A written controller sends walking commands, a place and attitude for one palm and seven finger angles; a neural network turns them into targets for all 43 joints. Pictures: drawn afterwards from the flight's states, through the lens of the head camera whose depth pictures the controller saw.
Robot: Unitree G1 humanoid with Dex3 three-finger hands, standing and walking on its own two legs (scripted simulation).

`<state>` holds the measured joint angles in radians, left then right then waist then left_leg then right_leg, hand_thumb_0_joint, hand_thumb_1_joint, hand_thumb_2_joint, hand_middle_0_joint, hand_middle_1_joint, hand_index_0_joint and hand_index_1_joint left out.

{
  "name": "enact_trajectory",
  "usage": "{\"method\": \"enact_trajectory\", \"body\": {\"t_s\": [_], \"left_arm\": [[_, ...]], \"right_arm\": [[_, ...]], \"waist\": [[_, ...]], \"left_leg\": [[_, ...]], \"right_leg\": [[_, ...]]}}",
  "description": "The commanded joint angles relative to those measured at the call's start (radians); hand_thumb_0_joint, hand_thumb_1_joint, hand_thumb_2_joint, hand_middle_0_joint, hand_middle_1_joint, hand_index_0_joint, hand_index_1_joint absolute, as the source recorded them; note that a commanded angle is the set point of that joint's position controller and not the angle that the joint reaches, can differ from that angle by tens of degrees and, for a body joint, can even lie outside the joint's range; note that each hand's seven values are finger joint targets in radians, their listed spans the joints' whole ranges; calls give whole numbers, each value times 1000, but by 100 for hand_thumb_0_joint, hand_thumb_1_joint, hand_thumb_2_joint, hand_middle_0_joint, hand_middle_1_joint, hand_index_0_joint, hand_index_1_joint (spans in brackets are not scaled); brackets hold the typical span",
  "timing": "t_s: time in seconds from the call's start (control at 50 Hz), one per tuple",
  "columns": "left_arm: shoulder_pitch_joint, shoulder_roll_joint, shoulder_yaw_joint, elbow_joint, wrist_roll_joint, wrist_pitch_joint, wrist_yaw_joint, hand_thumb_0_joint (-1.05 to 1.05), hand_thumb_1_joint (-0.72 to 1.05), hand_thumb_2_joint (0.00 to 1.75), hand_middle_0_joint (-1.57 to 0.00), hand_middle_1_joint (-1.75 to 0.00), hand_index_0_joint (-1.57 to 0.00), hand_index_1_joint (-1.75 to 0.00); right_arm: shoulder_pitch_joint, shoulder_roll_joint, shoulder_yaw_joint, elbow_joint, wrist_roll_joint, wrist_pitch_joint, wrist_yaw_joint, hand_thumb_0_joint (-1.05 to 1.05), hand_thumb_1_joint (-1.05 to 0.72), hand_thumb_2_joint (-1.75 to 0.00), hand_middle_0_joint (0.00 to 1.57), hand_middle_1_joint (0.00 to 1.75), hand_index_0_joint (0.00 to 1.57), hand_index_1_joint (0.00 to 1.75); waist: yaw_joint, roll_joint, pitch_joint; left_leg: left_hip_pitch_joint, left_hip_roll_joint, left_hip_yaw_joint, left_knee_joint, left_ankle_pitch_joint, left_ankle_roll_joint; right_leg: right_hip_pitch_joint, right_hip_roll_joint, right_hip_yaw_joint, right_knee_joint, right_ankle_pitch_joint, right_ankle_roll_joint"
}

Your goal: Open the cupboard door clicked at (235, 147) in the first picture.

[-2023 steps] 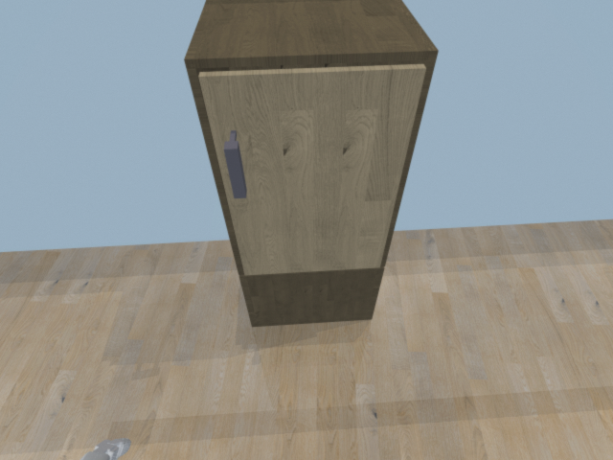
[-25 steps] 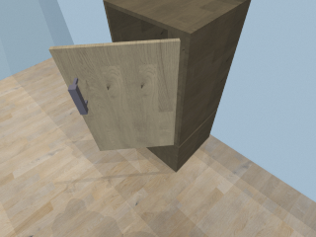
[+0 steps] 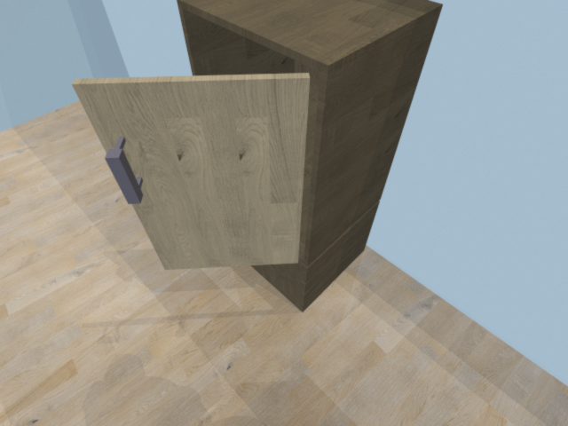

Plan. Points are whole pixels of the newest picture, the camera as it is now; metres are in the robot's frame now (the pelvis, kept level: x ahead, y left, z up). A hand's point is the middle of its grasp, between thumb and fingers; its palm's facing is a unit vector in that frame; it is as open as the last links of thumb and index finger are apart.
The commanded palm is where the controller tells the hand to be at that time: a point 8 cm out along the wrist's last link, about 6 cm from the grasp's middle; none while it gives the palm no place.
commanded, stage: come to a stop and stand still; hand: left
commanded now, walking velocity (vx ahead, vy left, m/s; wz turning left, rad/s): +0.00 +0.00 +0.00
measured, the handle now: (128, 170) +0.55 +0.35 +0.01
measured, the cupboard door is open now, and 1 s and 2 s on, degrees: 48 48 48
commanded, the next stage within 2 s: look again from close up in 0.24 s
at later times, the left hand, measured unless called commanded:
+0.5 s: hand out of the picture +0.00 +0.17 -0.17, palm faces +0.02 -0.98 -0.20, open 7.4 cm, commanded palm none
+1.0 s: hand out of the picture -0.01 +0.18 -0.17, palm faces +0.04 -0.98 -0.19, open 7.3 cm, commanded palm none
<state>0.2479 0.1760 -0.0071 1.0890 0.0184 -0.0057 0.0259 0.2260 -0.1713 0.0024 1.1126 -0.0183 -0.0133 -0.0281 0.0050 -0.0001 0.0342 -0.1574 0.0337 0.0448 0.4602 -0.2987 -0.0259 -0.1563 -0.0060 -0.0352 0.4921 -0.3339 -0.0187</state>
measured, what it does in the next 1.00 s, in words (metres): stands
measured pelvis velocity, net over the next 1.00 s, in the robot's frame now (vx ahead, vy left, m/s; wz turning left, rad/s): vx -0.01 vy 0.00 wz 0.02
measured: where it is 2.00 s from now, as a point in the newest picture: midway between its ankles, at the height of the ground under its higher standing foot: outside the picture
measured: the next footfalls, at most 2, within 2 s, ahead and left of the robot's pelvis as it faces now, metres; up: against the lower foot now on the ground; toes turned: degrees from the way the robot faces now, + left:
right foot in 1.70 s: +0.13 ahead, -0.02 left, +0.00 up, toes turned +9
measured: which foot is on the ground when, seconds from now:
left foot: down 0.00-1.00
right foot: down 0.00-1.00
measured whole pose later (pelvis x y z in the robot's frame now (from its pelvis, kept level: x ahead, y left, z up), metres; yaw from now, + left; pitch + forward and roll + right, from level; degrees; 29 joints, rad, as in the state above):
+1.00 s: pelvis -0.01 +0.00 +0.00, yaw +1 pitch -1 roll +1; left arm 0.27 0.17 0.00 1.11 0.02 -0.01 0.03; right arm 0.25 -0.15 0.01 1.15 -0.02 -0.02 -0.03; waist 0.01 -0.01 0.03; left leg -0.15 0.03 0.03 0.42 -0.26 -0.02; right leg -0.14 -0.01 -0.05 0.45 -0.30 -0.02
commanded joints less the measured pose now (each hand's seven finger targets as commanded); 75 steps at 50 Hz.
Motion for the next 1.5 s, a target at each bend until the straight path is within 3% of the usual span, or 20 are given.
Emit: {"method": "enact_trajectory", "body": {"t_s": [0.0,0.42,0.72,0.8,0.98,1.04,1.08,1.12,1.16,1.2,1.22,1.24,1.26,1.28,1.3,1.32,1.34,1.38,1.42,1.48], "left_arm": [[58,126,30,-27,-5,-22,9,0,90,90,-20,-30,-20,-30],[74,109,28,-12,-6,-21,8,0,90,90,-20,-30,-20,-30],[71,98,29,-5,-5,-20,7,0,90,90,-20,-30,-20,-30],[81,99,28,-1,-8,-23,8,0,90,90,-20,-30,-20,-30],[84,95,30,1,-5,-21,8,0,90,90,-20,-30,-20,-30],[105,119,49,-7,0,-11,10,0,90,90,-20,-30,-20,-30],[129,157,68,-11,1,-5,10,0,90,90,-20,-30,-20,-30],[158,180,86,-22,6,-1,13,0,90,90,-20,-30,-20,-30],[159,176,95,-37,14,-6,17,0,90,90,-20,-30,-20,-30],[124,179,101,-53,18,-14,15,0,90,90,-20,-30,-20,-30],[96,178,102,-65,19,-15,14,0,90,90,-20,-30,-20,-30],[64,175,101,-74,16,-12,12,0,90,90,-20,-30,-20,-30],[44,160,98,-78,12,-5,9,0,90,90,-20,-30,-20,-30],[37,110,88,-98,6,5,2,0,90,90,-20,-30,-20,-30],[17,61,78,-131,5,11,-3,0,90,90,-20,-30,-20,-30],[-11,66,74,-148,14,13,-3,0,90,90,-20,-30,-20,-30],[-12,68,75,-137,16,11,-5,0,90,90,-20,-30,-20,-30],[8,53,74,-106,17,8,-15,0,90,90,-20,-30,-20,-30],[68,25,62,-81,18,8,-20,0,90,90,-20,-30,-20,-30],[81,-1,46,-73,11,9,-9,0,90,90,-20,-30,-20,-30]], "right_arm": [[48,-99,-14,-31,4,-14,-9,0,-90,-90,20,30,20,30],[61,-82,-10,-7,6,-13,-11,0,-90,-90,20,30,20,30],[76,-80,-9,1,5,-16,-12,0,-90,-90,20,30,20,30],[77,-85,-9,2,4,-19,-12,0,-90,-90,20,30,20,30],[87,-80,-9,6,4,-17,-11,0,-90,-90,20,30,20,30],[86,-80,-13,-14,1,-2,-5,0,-90,-90,20,30,20,30],[66,-74,-18,-41,-1,9,0,0,-90,-90,20,30,20,30],[26,-72,-26,-75,-3,19,4,0,-90,-90,20,30,20,30],[-9,-75,-33,-109,-2,18,11,0,-90,-90,20,30,20,30],[-5,-65,-35,-128,4,15,21,0,-90,-90,20,30,20,30],[33,-53,-35,-121,7,11,25,0,-90,-90,20,30,20,30],[92,-41,-32,-101,6,6,25,0,-90,-90,20,30,20,30],[187,-48,-33,-70,3,-1,22,0,-90,-90,20,30,20,30],[266,-124,-48,-50,-8,-7,15,0,-90,-90,20,30,20,30],[322,-206,-69,-48,-14,-3,8,0,-90,-90,20,30,20,30],[310,-207,-68,-63,-9,7,6,0,-90,-90,20,30,20,30],[245,-164,-55,-86,-11,3,9,0,-90,-90,20,30,20,30],[137,-114,-40,-122,-13,-10,4,0,-90,-90,20,30,20,30],[110,-92,-32,-126,-10,-25,0,0,-90,-90,20,30,20,30],[158,-85,-28,-103,-8,-43,-10,0,-90,-90,20,30,20,30]], "waist": [[-1,-23,-22],[4,-14,19],[3,-16,25],[5,-9,-7],[7,5,15],[21,-20,25],[36,-102,48],[59,-176,86],[65,-173,117],[43,-159,101],[18,-138,74],[-9,-130,51],[-48,-76,12],[-73,158,-2],[-85,369,-8],[-85,272,18],[-61,186,29],[-16,108,81],[16,50,67],[9,8,-3]], "left_leg": [[9,66,-38,-38,265,43],[-3,71,-47,-67,240,41],[-8,74,-60,-83,250,45],[8,74,-59,-78,275,45],[-11,65,-60,-77,246,46],[-93,35,-33,-11,134,43],[-202,-3,9,96,8,30],[-302,-4,21,247,-151,25],[-380,27,-15,373,-212,27],[-340,42,-24,317,-200,27],[-244,36,-8,219,-158,27],[-113,8,29,109,-63,28],[43,-15,48,-3,45,32],[117,102,-142,-102,30,88],[120,283,-409,-234,13,186],[60,324,-430,-260,-73,248],[-12,301,-398,-280,-175,256],[-123,253,-335,-299,-189,234],[-124,210,-235,-290,6,225],[-4,205,-155,-224,418,228]], "right_leg": [[0,-111,89,-81,405,-21],[-12,-101,78,-115,326,-17],[-13,-97,67,-118,289,-15],[1,-104,66,-113,321,-16],[-2,-107,62,-116,275,-16],[23,-146,87,-102,163,-37],[48,-232,177,-159,68,-82],[52,-335,273,-221,74,-149],[36,-403,298,-230,157,-196],[30,-395,220,-178,279,-185],[-15,-374,172,-134,284,-160],[-81,-324,104,-82,254,-126],[-158,-254,31,28,166,-86],[-280,-126,-78,257,-34,-27],[-439,-13,-118,518,-341,10],[-475,-46,-29,635,-330,-16],[-461,-79,-6,682,-263,-32],[-435,-105,5,715,-117,-23],[-388,-105,-12,656,-41,-5],[-334,-88,-5,484,-22,23]]}}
